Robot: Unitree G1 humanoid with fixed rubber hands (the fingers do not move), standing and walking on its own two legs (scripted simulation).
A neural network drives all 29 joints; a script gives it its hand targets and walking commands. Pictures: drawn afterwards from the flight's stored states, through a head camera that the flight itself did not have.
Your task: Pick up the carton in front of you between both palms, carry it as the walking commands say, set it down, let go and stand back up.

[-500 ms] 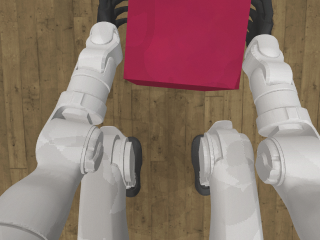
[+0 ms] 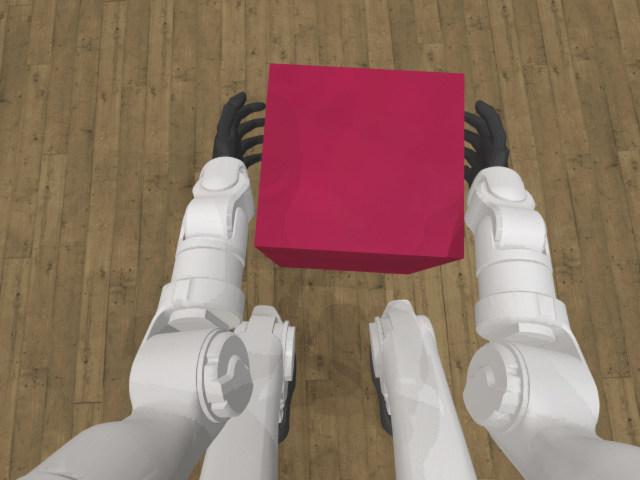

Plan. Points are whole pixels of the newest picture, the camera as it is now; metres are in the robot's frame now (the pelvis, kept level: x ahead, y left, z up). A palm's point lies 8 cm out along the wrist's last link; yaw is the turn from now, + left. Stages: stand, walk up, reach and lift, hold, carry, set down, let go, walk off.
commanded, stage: reach and lift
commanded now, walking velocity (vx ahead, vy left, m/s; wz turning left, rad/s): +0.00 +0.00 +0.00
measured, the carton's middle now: (353, 190) +0.46 -0.04 -0.13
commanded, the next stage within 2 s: none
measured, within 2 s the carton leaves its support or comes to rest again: neither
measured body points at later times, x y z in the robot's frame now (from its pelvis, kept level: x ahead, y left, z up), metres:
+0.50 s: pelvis +0.05 +0.00 +0.14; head +0.18 +0.00 +0.57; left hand +0.45 +0.13 +0.10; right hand +0.43 -0.18 +0.09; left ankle +0.10 +0.12 -0.46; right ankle +0.11 -0.13 -0.46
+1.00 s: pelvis +0.09 +0.00 +0.26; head +0.10 +0.00 +0.71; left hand +0.41 +0.14 +0.25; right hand +0.40 -0.16 +0.25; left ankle +0.10 +0.12 -0.46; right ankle +0.11 -0.13 -0.46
